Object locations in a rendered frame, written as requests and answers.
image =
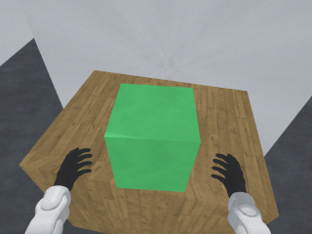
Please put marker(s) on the pedestal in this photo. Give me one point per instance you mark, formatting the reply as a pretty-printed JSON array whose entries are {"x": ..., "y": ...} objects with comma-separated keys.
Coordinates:
[{"x": 226, "y": 126}]

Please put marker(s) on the robot right forearm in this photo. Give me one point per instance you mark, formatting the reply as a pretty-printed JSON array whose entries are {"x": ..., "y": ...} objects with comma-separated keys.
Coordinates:
[{"x": 244, "y": 216}]

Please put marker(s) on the robot left forearm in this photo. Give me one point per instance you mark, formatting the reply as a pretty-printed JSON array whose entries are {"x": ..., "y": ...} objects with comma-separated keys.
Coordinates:
[{"x": 51, "y": 212}]

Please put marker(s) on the robot left hand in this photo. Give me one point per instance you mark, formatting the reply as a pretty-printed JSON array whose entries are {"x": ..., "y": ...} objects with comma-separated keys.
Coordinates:
[{"x": 68, "y": 171}]

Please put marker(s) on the carton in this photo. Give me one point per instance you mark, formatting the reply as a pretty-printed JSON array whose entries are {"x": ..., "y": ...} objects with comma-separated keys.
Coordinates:
[{"x": 152, "y": 137}]

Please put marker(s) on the robot right hand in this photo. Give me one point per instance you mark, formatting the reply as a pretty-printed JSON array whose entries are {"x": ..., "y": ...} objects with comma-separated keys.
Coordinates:
[{"x": 234, "y": 178}]

